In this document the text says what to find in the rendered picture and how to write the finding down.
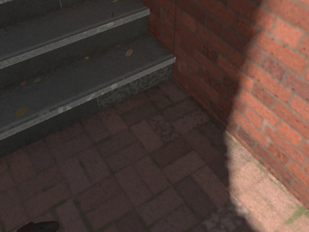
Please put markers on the robot left hand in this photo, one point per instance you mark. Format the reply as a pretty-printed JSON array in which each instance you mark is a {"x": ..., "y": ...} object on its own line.
[{"x": 43, "y": 226}]

